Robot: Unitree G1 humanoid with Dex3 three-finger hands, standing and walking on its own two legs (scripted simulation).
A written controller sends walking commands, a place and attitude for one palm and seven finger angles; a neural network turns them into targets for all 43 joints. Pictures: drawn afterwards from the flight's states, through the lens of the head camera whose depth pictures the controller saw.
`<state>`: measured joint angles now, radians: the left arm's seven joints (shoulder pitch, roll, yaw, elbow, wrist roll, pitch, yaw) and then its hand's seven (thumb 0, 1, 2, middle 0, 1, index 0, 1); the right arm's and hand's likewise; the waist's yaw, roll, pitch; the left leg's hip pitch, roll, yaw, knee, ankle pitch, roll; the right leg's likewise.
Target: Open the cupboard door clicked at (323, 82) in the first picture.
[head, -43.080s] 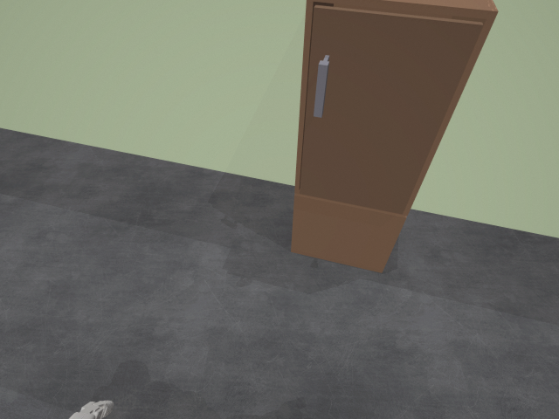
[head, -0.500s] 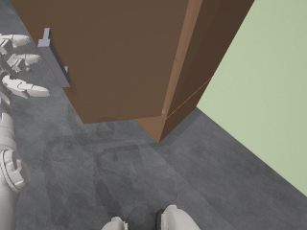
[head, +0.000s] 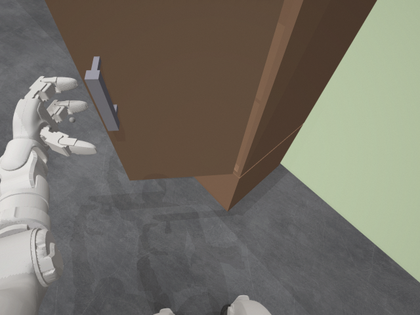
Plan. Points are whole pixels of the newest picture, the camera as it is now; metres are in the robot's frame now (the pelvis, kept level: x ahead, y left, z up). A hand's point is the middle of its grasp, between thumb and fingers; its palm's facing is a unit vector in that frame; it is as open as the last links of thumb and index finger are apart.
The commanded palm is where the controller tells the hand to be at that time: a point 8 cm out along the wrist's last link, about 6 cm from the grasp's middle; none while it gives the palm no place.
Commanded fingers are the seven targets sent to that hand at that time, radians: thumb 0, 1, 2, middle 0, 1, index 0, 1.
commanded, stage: move the hooked fingers beside the handle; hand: left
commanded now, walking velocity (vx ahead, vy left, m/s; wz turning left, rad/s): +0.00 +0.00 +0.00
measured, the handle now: (105, 95) +0.51 +0.19 +0.09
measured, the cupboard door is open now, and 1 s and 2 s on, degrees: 53 53 53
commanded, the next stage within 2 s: slide the fingers in behind the handle in 0.24 s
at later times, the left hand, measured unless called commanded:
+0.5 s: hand (75, 118) +0.45 +0.24 +0.09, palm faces +0.05 -1.00 -0.02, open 14.0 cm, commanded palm +0.43 +0.28 +0.09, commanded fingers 0.00 -0.50 0.30 -0.30 -1.20 -0.30 -1.20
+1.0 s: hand (94, 115) +0.46 +0.21 +0.09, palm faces +0.05 -1.00 +0.00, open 14.0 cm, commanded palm +0.44 +0.25 +0.09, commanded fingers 0.00 -0.50 0.30 -0.30 -1.20 -0.30 -1.20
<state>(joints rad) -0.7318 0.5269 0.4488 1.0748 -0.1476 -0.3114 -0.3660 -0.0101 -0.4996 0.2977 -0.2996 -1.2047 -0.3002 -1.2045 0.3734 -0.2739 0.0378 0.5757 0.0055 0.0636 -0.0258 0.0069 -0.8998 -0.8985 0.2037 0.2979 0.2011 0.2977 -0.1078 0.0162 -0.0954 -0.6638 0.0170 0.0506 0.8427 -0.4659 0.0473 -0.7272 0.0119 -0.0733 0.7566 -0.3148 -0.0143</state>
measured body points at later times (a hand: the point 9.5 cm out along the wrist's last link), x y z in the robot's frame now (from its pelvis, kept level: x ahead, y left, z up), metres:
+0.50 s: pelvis -0.02 -0.01 +0.00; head +0.09 +0.01 +0.43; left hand +0.45 +0.29 +0.09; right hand +0.00 -0.28 -0.11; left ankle -0.04 +0.08 -0.70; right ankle +0.02 -0.12 -0.70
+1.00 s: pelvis -0.01 -0.01 +0.00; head +0.09 +0.00 +0.43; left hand +0.45 +0.26 +0.09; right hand +0.02 -0.27 -0.12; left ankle -0.04 +0.08 -0.70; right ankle +0.02 -0.12 -0.70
